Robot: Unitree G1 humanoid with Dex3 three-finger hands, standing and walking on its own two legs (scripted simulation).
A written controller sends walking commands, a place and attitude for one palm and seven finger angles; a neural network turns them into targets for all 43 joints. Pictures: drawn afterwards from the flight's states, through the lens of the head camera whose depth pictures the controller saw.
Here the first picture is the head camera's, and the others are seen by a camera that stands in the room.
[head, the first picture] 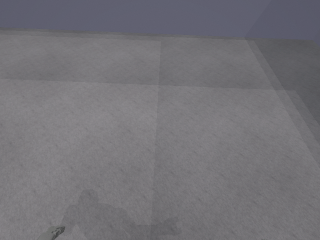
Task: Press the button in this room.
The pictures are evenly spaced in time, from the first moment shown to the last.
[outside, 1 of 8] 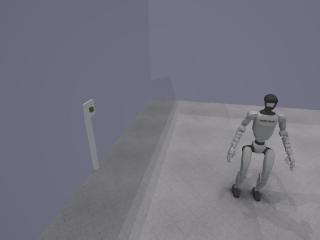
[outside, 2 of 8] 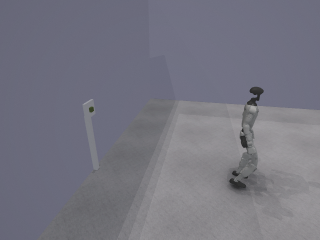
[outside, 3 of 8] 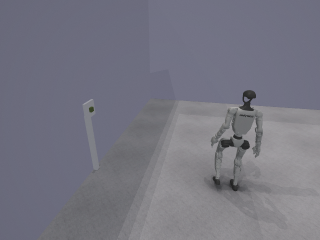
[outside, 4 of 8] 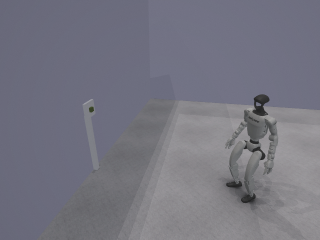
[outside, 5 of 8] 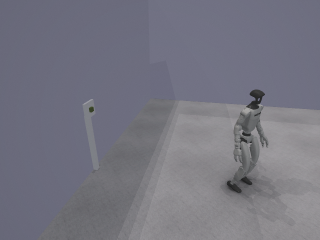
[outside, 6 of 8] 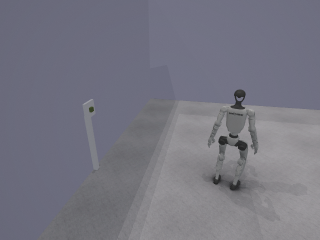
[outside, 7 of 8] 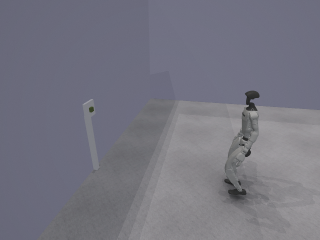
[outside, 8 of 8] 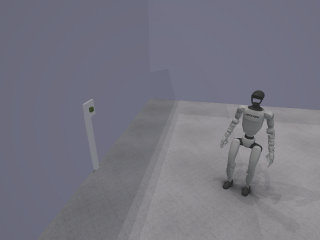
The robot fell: no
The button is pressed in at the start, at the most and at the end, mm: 0 0 0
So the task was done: no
